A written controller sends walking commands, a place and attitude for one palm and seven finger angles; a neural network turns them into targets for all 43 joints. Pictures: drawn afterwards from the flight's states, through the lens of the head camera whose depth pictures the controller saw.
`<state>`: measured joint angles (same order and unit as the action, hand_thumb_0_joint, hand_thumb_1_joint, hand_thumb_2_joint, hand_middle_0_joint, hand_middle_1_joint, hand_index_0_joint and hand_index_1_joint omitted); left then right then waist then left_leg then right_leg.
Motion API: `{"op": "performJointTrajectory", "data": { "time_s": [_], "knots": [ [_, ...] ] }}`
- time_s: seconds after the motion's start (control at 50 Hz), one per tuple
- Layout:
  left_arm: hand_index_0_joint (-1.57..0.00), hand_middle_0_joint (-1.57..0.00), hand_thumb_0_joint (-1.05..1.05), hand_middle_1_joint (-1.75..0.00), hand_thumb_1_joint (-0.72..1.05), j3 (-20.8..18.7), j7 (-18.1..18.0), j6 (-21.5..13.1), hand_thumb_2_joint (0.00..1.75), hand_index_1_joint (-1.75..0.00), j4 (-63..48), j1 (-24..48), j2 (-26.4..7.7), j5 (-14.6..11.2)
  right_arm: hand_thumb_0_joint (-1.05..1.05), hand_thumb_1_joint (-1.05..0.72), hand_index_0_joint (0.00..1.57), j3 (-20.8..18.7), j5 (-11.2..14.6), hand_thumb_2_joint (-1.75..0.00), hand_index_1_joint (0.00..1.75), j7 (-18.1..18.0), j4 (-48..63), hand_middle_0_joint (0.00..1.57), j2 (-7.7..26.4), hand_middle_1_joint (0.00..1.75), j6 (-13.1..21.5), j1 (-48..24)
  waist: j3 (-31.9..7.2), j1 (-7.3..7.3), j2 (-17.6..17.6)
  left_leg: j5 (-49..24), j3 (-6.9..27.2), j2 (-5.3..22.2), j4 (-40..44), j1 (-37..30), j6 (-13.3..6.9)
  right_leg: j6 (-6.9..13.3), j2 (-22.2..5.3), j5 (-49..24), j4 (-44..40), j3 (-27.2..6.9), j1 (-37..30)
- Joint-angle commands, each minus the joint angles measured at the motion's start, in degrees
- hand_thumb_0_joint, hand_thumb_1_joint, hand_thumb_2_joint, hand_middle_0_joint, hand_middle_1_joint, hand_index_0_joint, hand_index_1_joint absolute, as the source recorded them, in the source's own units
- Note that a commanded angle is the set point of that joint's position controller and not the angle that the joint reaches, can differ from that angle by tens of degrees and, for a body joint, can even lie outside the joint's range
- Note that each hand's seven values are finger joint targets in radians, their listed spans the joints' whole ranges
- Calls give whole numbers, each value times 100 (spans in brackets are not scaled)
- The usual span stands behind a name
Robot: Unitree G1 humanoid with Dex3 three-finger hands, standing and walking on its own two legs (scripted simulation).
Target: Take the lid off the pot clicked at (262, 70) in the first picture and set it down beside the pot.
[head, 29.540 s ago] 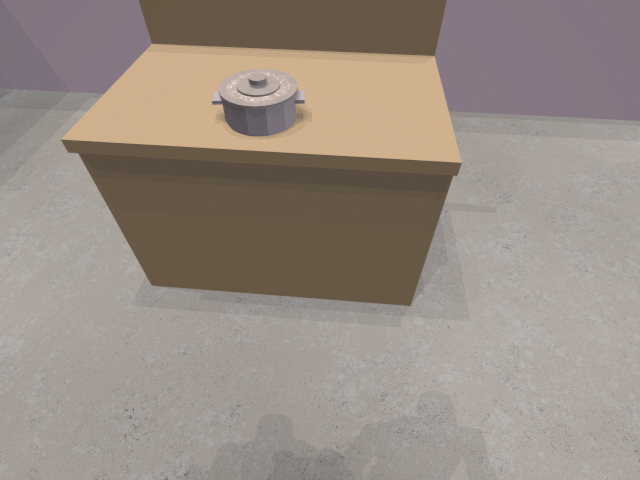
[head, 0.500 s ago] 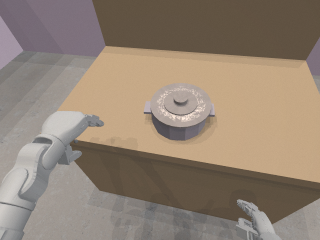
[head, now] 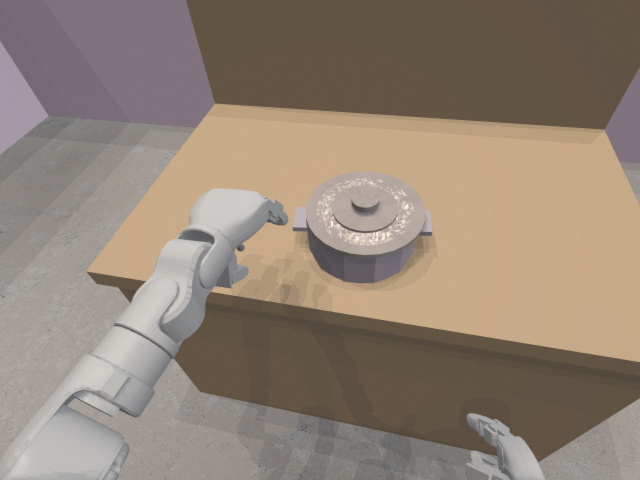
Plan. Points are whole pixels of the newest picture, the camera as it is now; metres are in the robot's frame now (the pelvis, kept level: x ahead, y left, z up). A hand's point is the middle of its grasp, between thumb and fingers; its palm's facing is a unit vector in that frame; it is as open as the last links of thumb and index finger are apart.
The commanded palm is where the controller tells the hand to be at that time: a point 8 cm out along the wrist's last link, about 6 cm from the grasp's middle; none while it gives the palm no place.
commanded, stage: move the open hand above the knob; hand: left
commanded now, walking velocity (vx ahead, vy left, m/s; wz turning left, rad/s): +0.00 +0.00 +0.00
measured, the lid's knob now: (365, 200) +0.54 -0.03 +0.03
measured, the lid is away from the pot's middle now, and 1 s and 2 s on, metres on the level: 0.01 0.01 0.01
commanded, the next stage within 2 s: none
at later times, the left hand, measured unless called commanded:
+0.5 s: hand (301, 214) +0.44 +0.06 +0.10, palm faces -0.24 -0.01 -0.97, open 10.3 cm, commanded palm +0.43 +0.06 +0.16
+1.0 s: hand (359, 185) +0.49 -0.02 +0.10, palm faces -0.31 +0.00 -0.95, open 10.3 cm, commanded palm +0.50 -0.02 +0.16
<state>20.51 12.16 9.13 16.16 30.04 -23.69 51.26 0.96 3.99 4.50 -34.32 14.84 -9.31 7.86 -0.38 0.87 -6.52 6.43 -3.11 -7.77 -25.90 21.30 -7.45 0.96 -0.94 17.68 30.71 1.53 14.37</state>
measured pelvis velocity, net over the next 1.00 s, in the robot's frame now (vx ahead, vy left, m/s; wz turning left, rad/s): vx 0.04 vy -0.07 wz -0.03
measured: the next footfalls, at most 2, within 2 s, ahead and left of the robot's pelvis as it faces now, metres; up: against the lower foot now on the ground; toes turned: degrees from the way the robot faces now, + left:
none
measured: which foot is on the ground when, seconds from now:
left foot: down 0.00-1.00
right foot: down 0.00-1.00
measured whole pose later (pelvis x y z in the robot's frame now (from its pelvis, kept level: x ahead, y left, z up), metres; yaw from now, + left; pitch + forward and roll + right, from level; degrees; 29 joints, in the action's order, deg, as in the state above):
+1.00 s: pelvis +0.04 -0.07 +0.00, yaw -2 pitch +7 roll +0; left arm 22.8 11.6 13.5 50.7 55.9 -14.5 49.5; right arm 0.1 3.9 1.2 -38.6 15.3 -10.4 11.5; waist -3.4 -5.1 -4.2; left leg 10.2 -2.8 -3.8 -28.1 24.6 -4.5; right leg 3.4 3.2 19.6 30.1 0.8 17.1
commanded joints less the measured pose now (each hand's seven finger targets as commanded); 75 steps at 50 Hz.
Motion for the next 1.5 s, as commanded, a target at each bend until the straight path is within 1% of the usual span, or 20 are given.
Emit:
{"op": "performJointTrajectory", "data": {
  "time_s": [0.0,0.04,0.1,0.14,0.26,0.32,0.36,0.4,0.52,0.64,0.76,0.8,0.84,0.92,1.0,1.02,1.08,1.14,1.3,1.48],
  "knots": [
    [-81,-81,0,-8,-29,-730,-304,111,134,-8,-387,2663,-785,85,0,-90,20,-240,17,-90,30,-62,735,20,645,30,184,-609,-1724,-85,628,1148,1655,947,547,-2249,818,207,271,2,-329,-73,1173],
    [-81,-81,0,-8,-29,-814,-319,125,134,-8,-354,2966,-860,81,0,-90,20,-287,1,-90,30,-87,731,20,716,30,139,-554,-1744,-126,679,1069,1604,948,530,-2209,775,224,259,-109,-364,-73,1100],
    [-81,-81,0,-8,-29,-359,-312,205,134,-8,-135,3450,-375,103,0,-90,20,-286,30,-90,30,-54,706,20,627,30,138,-571,-1832,-184,551,1032,1709,983,507,-2399,826,212,263,-33,-243,-36,1368],
    [-81,-81,0,-8,-29,-608,-310,219,134,-8,124,3379,-530,36,0,-90,20,-312,3,-90,30,-68,707,20,683,30,115,-435,-1805,-151,626,1008,1626,951,516,-2306,794,239,275,-107,-318,-42,1265],
    [-81,-81,0,-8,-29,-377,-336,196,134,-8,529,3907,-294,91,0,-90,20,-315,-3,-90,30,-76,664,20,646,30,121,-356,-1996,-229,663,686,1513,933,385,-2377,728,242,276,-120,-291,-29,1319],
    [-81,-81,0,-8,-29,-314,-363,262,134,-8,1111,3949,-172,37,0,-90,20,-300,12,-90,30,-104,551,20,651,30,88,-236,-1761,-287,734,774,1348,879,400,-2201,679,238,295,-15,-380,-12,1373],
    [-81,-81,0,-8,-29,-522,-389,211,134,-8,1068,4162,-438,73,0,-90,20,-299,-9,-90,30,-132,575,20,676,30,81,-221,-1894,-277,817,638,1234,866,365,-2109,603,241,269,-90,-441,-40,1183],
    [-81,-81,0,-8,-29,-186,-395,208,134,-8,900,4573,-95,81,0,-90,20,-325,1,-90,30,-134,550,20,643,30,95,-182,-2073,-371,586,402,1244,865,294,-2353,622,247,279,-166,-387,5,1329],
    [-81,-81,0,-8,-29,-200,-415,275,134,-8,1521,4623,-13,21,0,-90,20,-336,-8,-90,30,-143,405,20,664,30,84,20,-2080,-439,651,-111,1038,808,124,-2315,562,253,313,-391,-456,8,1325],
    [-81,-81,0,-8,-29,-232,-408,235,134,-8,1496,5103,-9,-29,0,-90,20,-352,-59,-90,30,-186,374,20,643,30,111,110,-2500,-493,793,-838,804,697,-145,-2231,409,241,254,-1232,-445,-84,885],
    [-81,-81,0,-8,-29,-472,-426,355,134,-8,2312,4899,-224,-50,0,-90,20,-287,-42,-90,30,-263,268,20,677,30,52,77,-2266,-469,1178,-907,491,601,-210,-1561,299,146,205,-2092,-457,-260,363],
    [-81,-81,0,-8,-29,-210,-397,428,134,-8,2426,5152,56,-47,0,-90,20,-287,-22,-90,30,-296,232,20,643,30,33,82,-2151,-556,1125,-842,434,558,-242,-1503,279,120,198,-2213,-473,-290,463],
    [-81,-81,0,-8,-29,-505,-373,393,134,-8,2322,5304,-273,-93,0,-90,20,-286,-42,-90,30,-342,250,20,663,30,46,113,-2371,-537,1225,-997,420,561,-306,-1486,243,109,149,-2556,-457,-363,236],
    [-81,-81,0,-8,-29,-106,-297,420,134,-8,2301,5798,122,-68,0,-90,20,-313,-10,-90,30,-373,152,20,646,30,34,164,-2504,-707,903,-1101,374,528,-385,-1669,236,84,176,-2739,-396,-370,436],
    [-81,-81,0,-8,-29,-160,-288,500,134,-8,2931,5732,147,-112,0,-90,20,-313,2,-90,30,-394,-7,20,697,30,17,278,-2355,-779,1095,-1047,312,526,-432,-1423,224,44,174,-2876,-393,-409,481],
    [-81,-81,0,-8,-29,-328,-316,538,134,-8,3111,5666,-26,-108,0,-90,20,-302,2,-90,30,-408,-9,20,710,30,24,287,-2314,-738,1182,-967,305,517,-423,-1296,224,42,166,-2862,-399,-427,400],
    [-81,-81,0,-8,-29,-553,-319,402,134,-8,2496,5914,-364,-49,0,-90,20,-317,-47,-90,30,-422,121,20,692,30,59,194,-2995,-638,1022,-1457,288,474,-486,-1442,178,15,97,-3616,-313,-579,-105],
    [-81,-81,0,-8,-29,-425,-302,413,134,-8,2911,5481,-103,0,0,-90,20,-321,-13,-90,30,-380,128,20,666,30,43,234,-2725,-640,1211,-1599,278,491,-543,-1307,178,11,137,-3725,-295,-510,34],
    [-81,-81,0,-8,-29,-743,-256,411,134,-8,2653,5585,-629,-29,0,-90,20,-339,-8,-90,30,-423,145,20,724,30,69,226,-2828,-624,1115,-1458,195,447,-508,-1210,149,-91,53,-4190,-368,-655,-293],
    [-81,-81,0,-8,-29,-307,-112,229,134,-8,2373,5728,-136,-119,0,-90,20,-407,35,-90,30,-351,111,20,715,30,37,192,-2719,-733,924,-1541,249,458,-550,-1589,121,-28,136,-3648,-409,-541,188]
  ]
}}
